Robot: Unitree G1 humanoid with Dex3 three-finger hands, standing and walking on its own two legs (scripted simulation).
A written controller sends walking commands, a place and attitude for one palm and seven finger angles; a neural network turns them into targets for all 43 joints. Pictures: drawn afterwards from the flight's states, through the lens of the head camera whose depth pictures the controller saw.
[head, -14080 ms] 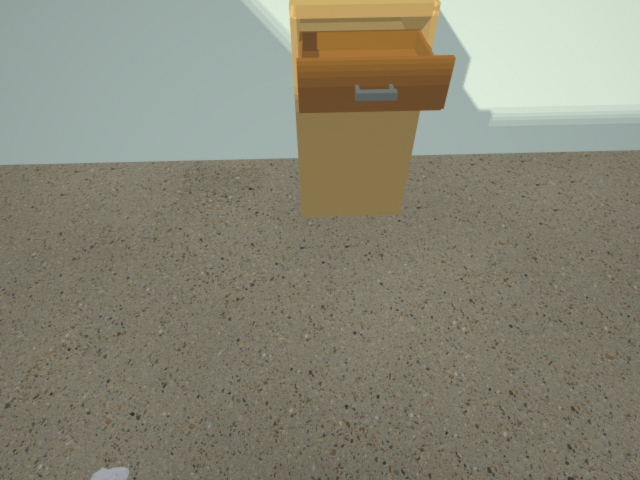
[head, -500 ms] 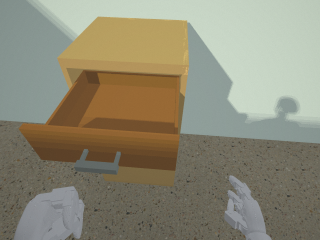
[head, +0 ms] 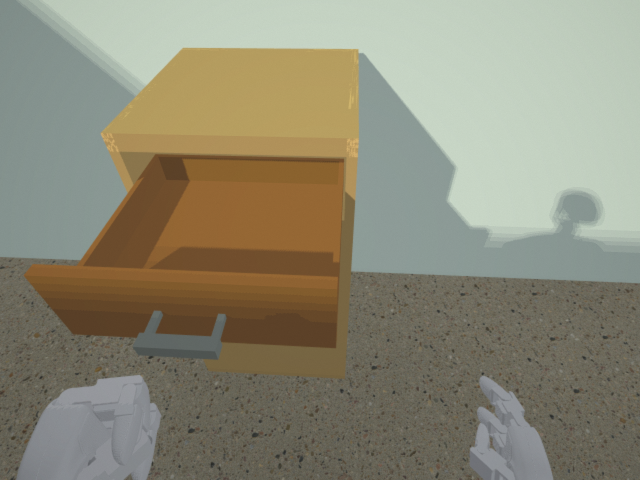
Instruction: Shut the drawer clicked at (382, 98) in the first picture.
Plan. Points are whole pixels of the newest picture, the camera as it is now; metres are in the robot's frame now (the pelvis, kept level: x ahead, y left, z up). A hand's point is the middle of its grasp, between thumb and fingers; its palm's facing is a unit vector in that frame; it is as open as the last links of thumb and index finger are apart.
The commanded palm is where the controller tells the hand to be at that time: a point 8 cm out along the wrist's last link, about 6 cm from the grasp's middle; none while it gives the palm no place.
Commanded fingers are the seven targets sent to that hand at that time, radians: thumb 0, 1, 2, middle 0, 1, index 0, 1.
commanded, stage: raise the hand and make a fist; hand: left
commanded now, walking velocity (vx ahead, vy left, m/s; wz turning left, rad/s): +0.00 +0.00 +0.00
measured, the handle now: (183, 332) +0.29 +0.22 +0.03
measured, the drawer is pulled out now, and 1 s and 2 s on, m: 0.29 0.29 0.29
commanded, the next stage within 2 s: bring the fist close to the handle in 0.06 s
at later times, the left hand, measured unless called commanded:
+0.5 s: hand (172, 432) +0.15 +0.16 +0.10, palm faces +0.07 -0.99 -0.09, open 3.3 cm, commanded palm +0.10 +0.22 +0.10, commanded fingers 0.00 0.90 0.90 -1.40 -1.60 -1.40 -1.60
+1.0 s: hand (190, 418) +0.18 +0.17 +0.05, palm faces +0.04 -1.00 -0.05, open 3.3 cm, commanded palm +0.15 +0.22 +0.05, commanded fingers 0.00 0.90 0.90 -1.40 -1.60 -1.40 -1.60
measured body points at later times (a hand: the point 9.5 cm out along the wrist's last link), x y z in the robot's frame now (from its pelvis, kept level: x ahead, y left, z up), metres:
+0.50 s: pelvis +0.00 -0.02 +0.00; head +0.01 -0.04 +0.45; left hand +0.14 +0.21 +0.11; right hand +0.20 -0.24 -0.06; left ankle +0.00 +0.11 -0.70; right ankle +0.00 -0.11 -0.70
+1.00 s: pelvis -0.01 +0.00 -0.02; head +0.03 -0.01 +0.42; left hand +0.17 +0.22 +0.06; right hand +0.17 -0.24 -0.10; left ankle +0.00 +0.11 -0.70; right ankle +0.00 -0.11 -0.70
